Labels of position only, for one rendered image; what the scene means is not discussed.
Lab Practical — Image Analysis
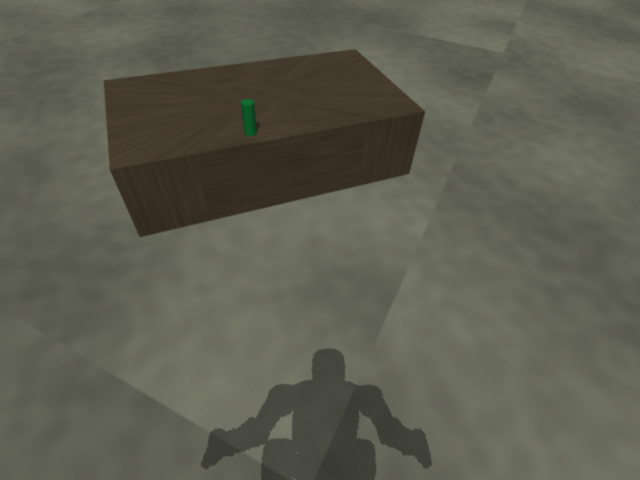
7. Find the can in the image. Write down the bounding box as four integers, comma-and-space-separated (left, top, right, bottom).
241, 99, 257, 136

